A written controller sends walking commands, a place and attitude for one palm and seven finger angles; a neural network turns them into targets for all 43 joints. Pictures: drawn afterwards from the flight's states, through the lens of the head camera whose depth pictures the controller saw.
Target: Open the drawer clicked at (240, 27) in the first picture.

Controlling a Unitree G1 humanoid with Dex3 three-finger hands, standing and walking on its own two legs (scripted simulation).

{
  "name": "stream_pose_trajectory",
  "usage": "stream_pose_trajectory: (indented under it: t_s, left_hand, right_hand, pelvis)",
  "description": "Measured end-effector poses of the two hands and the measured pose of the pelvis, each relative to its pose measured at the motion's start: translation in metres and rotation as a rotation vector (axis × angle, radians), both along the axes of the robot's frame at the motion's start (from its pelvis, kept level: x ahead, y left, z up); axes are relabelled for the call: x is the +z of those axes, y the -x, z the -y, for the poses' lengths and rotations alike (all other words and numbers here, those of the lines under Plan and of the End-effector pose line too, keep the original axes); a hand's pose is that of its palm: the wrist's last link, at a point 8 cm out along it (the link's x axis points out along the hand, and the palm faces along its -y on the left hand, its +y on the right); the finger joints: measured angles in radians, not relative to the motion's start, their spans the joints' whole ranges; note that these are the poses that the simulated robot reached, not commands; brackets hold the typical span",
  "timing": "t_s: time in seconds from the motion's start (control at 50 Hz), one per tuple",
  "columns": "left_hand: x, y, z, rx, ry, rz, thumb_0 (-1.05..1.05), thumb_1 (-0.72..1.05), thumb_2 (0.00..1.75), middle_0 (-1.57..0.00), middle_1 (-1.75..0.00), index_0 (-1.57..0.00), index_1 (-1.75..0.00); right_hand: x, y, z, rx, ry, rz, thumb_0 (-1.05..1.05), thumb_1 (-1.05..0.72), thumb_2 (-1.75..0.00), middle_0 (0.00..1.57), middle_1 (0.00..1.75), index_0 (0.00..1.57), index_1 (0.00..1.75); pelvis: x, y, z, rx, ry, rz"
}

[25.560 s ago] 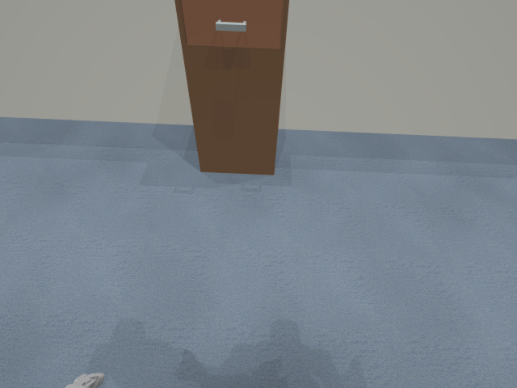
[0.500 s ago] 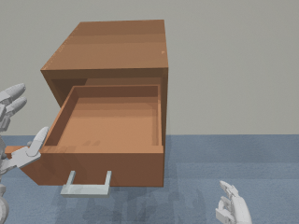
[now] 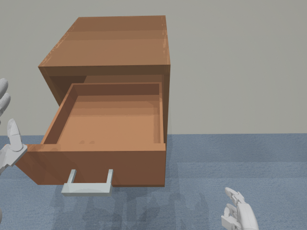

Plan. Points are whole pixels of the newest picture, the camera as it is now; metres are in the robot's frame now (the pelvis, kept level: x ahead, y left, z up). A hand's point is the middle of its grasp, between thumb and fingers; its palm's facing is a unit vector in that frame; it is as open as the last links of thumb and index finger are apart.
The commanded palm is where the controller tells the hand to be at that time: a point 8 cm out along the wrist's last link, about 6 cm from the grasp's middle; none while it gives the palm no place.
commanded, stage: step back with the hand held close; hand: left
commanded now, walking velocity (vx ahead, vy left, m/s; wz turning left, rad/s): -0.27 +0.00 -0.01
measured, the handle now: (89, 181) +0.22 +0.19 +0.03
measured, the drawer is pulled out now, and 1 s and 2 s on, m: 0.29 0.29 0.29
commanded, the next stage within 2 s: stop stepping back and stand still in 1.10 s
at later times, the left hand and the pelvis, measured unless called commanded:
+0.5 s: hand out of the picture +0.12 +0.25 +0.21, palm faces +0.45 -0.75 -0.49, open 7.4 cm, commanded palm +0.06 +0.29 +0.22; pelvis -0.07 +0.02 -0.02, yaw +0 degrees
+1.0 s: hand out of the picture +0.04 +0.21 +0.21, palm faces +0.36 -0.81 -0.45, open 7.4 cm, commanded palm -0.05 +0.27 +0.22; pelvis -0.19 -0.01 -0.02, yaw -1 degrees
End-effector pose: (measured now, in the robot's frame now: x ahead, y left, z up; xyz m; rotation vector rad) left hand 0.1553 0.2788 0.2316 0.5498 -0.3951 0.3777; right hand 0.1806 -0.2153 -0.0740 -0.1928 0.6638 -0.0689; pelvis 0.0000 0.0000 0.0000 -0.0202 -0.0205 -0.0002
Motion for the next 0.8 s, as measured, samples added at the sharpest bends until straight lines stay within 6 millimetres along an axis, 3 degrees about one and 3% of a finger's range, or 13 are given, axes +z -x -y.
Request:
stream_pose_trajectory:
  t_s: [0.22,0.36,0.5,0.6,0.7,0.8]
  left_hand:
    - [-0.012,0.015,-0.007,-0.088,-0.077,-0.099,0.01,0.89,0.9,-0.21,-0.3,-0.21,-0.3]
    - [-0.002,0.045,-0.016,-0.067,-0.136,-0.027,0.01,0.89,0.9,-0.21,-0.3,-0.22,-0.3]
    - [-0.002,0.078,-0.01,-0.032,-0.115,0.061,0.01,0.89,0.9,-0.21,-0.3,-0.21,-0.3]
    - [-0.006,0.095,-0.008,-0.04,-0.056,0.12,0.01,0.89,0.9,-0.21,-0.3,-0.21,-0.3]
    - [-0.009,0.112,-0.02,-0.042,-0.071,0.128,0.01,0.89,0.9,-0.21,-0.3,-0.21,-0.3]
    - [0.0,0.132,-0.026,-0.009,-0.124,0.12,0.01,0.89,0.9,-0.21,-0.3,-0.21,-0.3]
  right_hand:
    - [0.0,0.04,0.017,-0.115,0.075,-0.073,0.02,-0.9,-0.9,0.2,0.3,0.2,0.3]
    - [0.003,0.058,0.005,-0.099,0.072,-0.033,0.02,-0.9,-0.9,0.2,0.3,0.2,0.3]
    - [-0.002,0.075,-0.003,-0.052,0.037,0.019,0.02,-0.9,-0.9,0.2,0.3,0.21,0.3]
    - [-0.007,0.099,0.002,-0.038,0.075,-0.025,0.01,-0.9,-0.9,0.2,0.3,0.21,0.3]
    - [-0.007,0.128,0.005,-0.064,0.126,-0.065,0.02,-0.9,-0.9,0.2,0.3,0.21,0.3]
    - [-0.004,0.15,-0.001,-0.072,0.098,-0.058,0.02,-0.9,-0.9,0.2,0.3,0.21,0.3]
  pelvis:
    - [-0.003,0.024,-0.018,-0.008,-0.008,-0.058]
    - [-0.008,0.045,-0.022,-0.01,-0.022,-0.048]
    - [-0.016,0.07,-0.015,-0.007,-0.019,-0.028]
    - [-0.017,0.089,-0.015,0.022,-0.003,-0.035]
    - [-0.019,0.108,-0.022,0.029,0.008,-0.033]
    - [-0.014,0.12,-0.019,0.03,0.029,-0.054]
